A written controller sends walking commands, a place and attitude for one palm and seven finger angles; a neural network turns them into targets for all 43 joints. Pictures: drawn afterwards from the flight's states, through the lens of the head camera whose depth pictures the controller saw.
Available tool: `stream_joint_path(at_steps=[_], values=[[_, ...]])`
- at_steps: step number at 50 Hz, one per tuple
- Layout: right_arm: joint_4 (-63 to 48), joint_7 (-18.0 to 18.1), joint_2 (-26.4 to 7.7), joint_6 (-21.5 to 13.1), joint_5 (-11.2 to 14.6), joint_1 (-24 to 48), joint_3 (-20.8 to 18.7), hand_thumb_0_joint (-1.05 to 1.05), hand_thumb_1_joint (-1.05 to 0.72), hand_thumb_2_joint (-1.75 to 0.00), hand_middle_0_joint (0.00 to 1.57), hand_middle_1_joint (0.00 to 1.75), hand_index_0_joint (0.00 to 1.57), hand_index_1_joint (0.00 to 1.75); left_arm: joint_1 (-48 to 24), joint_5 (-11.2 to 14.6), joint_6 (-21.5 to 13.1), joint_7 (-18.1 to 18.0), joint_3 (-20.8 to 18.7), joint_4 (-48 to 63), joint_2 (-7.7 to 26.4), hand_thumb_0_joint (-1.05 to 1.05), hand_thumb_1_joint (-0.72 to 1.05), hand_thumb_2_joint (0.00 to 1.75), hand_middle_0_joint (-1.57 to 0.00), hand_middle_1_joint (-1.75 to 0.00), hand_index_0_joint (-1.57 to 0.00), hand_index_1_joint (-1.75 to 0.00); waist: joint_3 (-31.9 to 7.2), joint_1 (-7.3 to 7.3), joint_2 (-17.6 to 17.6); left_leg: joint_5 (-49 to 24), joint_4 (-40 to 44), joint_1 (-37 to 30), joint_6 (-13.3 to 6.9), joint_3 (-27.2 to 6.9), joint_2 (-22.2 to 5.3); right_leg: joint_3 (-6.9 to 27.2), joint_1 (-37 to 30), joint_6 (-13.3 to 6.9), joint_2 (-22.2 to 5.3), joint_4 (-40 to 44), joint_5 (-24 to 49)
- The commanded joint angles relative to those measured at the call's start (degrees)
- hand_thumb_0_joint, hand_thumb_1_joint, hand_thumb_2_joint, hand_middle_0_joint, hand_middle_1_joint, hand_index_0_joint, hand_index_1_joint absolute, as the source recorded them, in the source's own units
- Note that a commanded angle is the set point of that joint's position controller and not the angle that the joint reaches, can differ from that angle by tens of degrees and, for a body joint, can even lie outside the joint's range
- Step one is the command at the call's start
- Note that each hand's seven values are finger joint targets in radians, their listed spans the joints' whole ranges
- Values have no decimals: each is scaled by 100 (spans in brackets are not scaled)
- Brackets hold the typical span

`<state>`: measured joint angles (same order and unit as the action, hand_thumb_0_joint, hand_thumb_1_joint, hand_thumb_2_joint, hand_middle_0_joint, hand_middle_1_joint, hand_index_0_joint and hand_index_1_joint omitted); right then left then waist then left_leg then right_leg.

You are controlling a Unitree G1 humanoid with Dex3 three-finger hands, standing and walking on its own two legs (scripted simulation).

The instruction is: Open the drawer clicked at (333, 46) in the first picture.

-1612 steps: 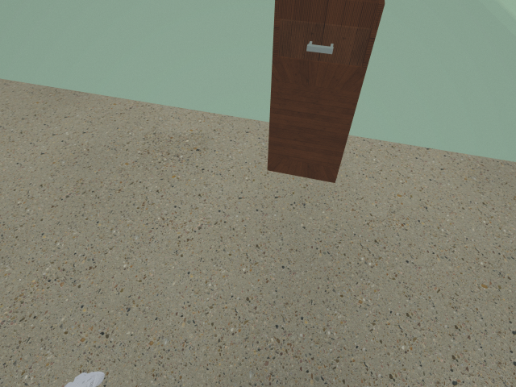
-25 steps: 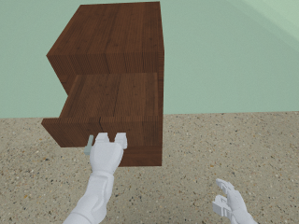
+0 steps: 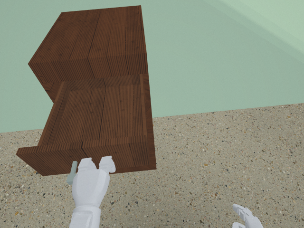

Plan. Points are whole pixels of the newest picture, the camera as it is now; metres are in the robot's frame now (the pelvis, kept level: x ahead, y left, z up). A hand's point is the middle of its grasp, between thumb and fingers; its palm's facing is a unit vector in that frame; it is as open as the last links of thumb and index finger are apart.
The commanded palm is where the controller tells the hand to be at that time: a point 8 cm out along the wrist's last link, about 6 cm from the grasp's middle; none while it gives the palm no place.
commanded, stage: pull the drawer open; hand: left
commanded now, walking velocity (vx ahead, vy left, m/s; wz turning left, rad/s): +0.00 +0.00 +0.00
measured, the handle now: (88, 170) +0.27 +0.20 +0.00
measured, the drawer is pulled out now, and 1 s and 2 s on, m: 0.29 0.30 0.29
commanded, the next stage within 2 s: open the thumb to release the handle in 0.20 s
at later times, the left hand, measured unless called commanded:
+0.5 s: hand (100, 191) +0.23 +0.16 -0.03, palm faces +0.02 -0.10 -0.99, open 6.0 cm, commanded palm +0.19 +0.17 +0.02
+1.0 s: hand (100, 193) +0.22 +0.16 -0.03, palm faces +0.01 -0.10 -0.99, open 13.6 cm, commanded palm +0.20 +0.17 +0.02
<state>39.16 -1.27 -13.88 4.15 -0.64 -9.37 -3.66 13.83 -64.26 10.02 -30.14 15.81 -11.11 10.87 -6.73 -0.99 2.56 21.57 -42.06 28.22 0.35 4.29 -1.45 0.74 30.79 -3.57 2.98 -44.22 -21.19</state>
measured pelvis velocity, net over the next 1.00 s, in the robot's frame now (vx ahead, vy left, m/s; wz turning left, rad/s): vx -0.02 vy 0.00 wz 0.03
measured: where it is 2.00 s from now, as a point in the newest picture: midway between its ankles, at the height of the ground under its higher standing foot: outside the picture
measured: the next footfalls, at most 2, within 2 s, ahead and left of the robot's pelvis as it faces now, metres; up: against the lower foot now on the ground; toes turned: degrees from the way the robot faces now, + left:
none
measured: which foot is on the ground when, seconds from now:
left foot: down 0.00-1.00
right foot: down 0.00-1.00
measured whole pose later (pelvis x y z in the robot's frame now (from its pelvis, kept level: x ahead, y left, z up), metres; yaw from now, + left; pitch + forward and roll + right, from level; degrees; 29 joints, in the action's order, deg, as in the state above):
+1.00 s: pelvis -0.02 +0.00 +0.00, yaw +2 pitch +6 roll +1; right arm 39.5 -0.1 -12.2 3.3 -0.8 -6.1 -1.7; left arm 7.1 -64.4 11.3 -28.8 18.9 -16.5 9.7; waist -5.7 -3.0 2.9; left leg 20.5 -43.5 28.6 0.3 2.3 -0.6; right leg -1.1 30.3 -3.6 2.1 -45.3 -20.7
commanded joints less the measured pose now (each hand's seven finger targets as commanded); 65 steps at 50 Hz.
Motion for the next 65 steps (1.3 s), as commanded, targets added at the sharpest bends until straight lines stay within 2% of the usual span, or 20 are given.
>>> stream_joint_path(at_steps=[1, 3, 6, 14, 15, 17, 19, 21, 24, 29, 35, 41, 43, 46, 48, 50, 58, 60, 63, 65], values=[[-1067, -29, -304, -385, 37, 1199, 12, 0, -90, -90, 20, 30, 20, 30, 203, -18, 114, -313, -356, 1075, 438, 0, 90, 90, -40, -135, -40, -135, -845, -383, -601, -1015, 302, -331, -97, -233, 462, 429, -756, 43, -40, 813, 1432], [-1088, -32, -294, -391, 24, 1240, 14, 0, -90, -90, 20, 30, 20, 30, 189, -30, 99, -302, -341, 1263, 477, 0, 90, 90, -40, -135, -40, -135, -871, -374, -571, -1037, 265, -454, -110, -255, 466, 493, -760, 28, -43, 885, 1399], [-1177, -87, -236, -458, 38, 1253, 65, 0, -90, -90, 20, 30, 20, 30, 824, -32, 14, -227, -144, 1288, 261, 0, 90, 90, -40, -135, -40, -135, -827, -485, -539, -1213, 251, -525, -109, -260, 458, 399, -755, 20, -11, 759, 1643], [-1223, -171, -172, -484, -2, 1207, 149, 0, -90, -90, 20, 30, 20, 30, 1004, -185, -185, -216, -352, 1405, 467, 0, 90, 90, -40, -135, -40, -135, -894, -457, -471, -1538, 100, -537, -61, -278, 461, 531, -792, 24, -9, 545, 2527], [-967, -108, -283, -389, -86, 1314, 175, 0, -90, -90, 20, 30, 20, 30, -1253, -409, -75, -256, 15, 1387, 405, 0, 90, 90, -40, -135, -40, -135, -738, 48, -431, -1298, -9, -419, -105, -374, 441, 475, -308, 90, -77, 525, 2199], [-952, -32, -206, -469, -83, 1263, 104, 0, -90, -90, 20, 30, 20, 30, -1052, -496, 62, -327, -237, 839, 450, 0, 76, 84, -39, -134, -39, -134, -857, -200, -257, -1230, -25, -515, -124, -328, 428, 367, -253, 63, -23, 531, 1705], [-1009, -3, -210, -458, -41, 1235, 101, 0, -90, -90, 20, 30, 20, 30, -891, -300, 155, -288, -230, 905, 437, 0, 62, 78, -38, -132, -38, -132, -1231, -297, -334, -1414, 16, -598, -118, -309, 454, 334, -625, 78, -34, 479, 2097], [-971, 34, -215, -403, -20, 1311, 119, 0, -90, -90, 20, 30, 20, 30, -1121, -172, 245, -201, -90, 911, 369, 0, 48, 72, -37, -130, -37, -130, -1190, -231, -568, -1437, 41, -562, -132, -315, 470, 351, -729, 125, -69, 517, 2312], [-949, 89, -204, -369, -1, 1305, 153, 0, -90, -90, 20, 30, 20, 30, -911, -77, 257, -117, -159, 780, 420, 0, 27, 63, -35, -128, -35, -128, -1169, -295, -776, -1446, 114, -491, -116, -305, 484, 341, -901, 152, -104, 530, 2509], [-930, 91, -233, -361, -18, 1311, 142, 0, -90, -90, 20, 30, 20, 30, -1213, -186, 164, -105, -23, 776, 336, 0, -8, 48, -33, -124, -33, -124, -952, -261, -701, -1180, 172, -461, -126, -321, 459, 297, -643, 120, -104, 655, 1763], [-946, 105, -239, -378, 1, 1290, 105, 0, -90, -90, 20, 30, 20, 30, -1064, -127, 133, -122, -135, 705, 408, 0, -50, 30, -30, -120, -30, -120, -997, -344, -530, -984, 228, -420, -120, -286, 464, 333, -672, 94, -109, 753, 1363], [-932, 119, -255, -382, 1, 1276, 93, 0, -90, -90, 20, 30, 20, 30, -1385, -135, 122, -141, -4, 641, 291, 0, -50, 30, -30, -120, -30, -120, -903, -288, -524, -750, 264, -402, -138, -281, 460, 334, -522, 97, -115, 882, 814], [-909, 128, -281, -363, 16, 1270, 76, 0, -90, -90, 20, 30, 20, 30, -1445, -111, 138, -143, -156, 578, 430, 0, -50, 30, -30, -120, -30, -120, -932, -292, -533, -777, 301, -449, -128, -299, 447, 337, -571, 70, -95, 910, 788], [-931, 117, -274, -387, 19, 1267, 86, 0, -90, -90, 20, 30, 20, 30, -1467, -78, 124, -104, 147, 542, 155, 0, -50, 30, -30, -120, -30, -120, -775, -237, -651, -686, 299, -401, -150, -304, 442, 290, -441, 99, -117, 944, 656], [-873, 146, -296, -376, 22, 1273, 72, 0, -90, -90, 20, 30, 20, 30, -1780, -113, 113, -113, -76, 479, 404, 0, -50, 30, -30, -120, -30, -120, -763, -213, -693, -603, 280, -406, -152, -302, 454, 376, -418, 93, -120, 1044, 445], [-877, 163, -284, -376, 28, 1265, 91, 0, -90, -90, 20, 30, 20, 30, -1832, -122, 110, -115, -74, 399, 403, 0, -50, 30, -30, -120, -30, -120, -737, -243, -589, -470, 314, -357, -148, -291, 464, 363, -380, 99, -147, 1057, 248], [-734, 302, -283, -401, 41, 1227, 105, 0, -90, -90, 20, 30, 20, 30, -2524, -71, 102, -129, -325, 58, 642, 0, -50, 30, -30, -120, -30, -120, -889, -197, -744, -421, 298, -286, -157, -283, 471, 436, -490, 145, -176, 1118, 212], [-729, 313, -264, -408, 51, 1234, 120, 0, -90, -90, 20, 30, 20, 30, -2487, -66, 125, -136, -226, -41, 534, 0, -50, 30, -30, -120, -30, -120, -836, -211, -696, -420, 330, -269, -154, -276, 471, 381, -460, 147, -186, 1090, 275], [-799, 317, -254, -376, 67, 1297, 99, 0, -90, -90, 20, 30, 20, 30, -2561, -12, 146, -143, -296, 421, 655, 0, -50, 30, -30, -120, -30, -120, -1196, -293, -366, -668, 426, -573, -139, -291, 465, 321, -733, 111, -144, 1058, 553], [-811, 314, -237, -370, 88, 1300, 113, 0, -90, -90, 20, 30, 20, 30, -2672, 68, 140, -103, -239, 589, 619, 0, -50, 30, -30, -120, -30, -120, -1127, -255, -398, -714, 515, -691, -151, -298, 436, 268, -757, 126, -142, 1101, 595]])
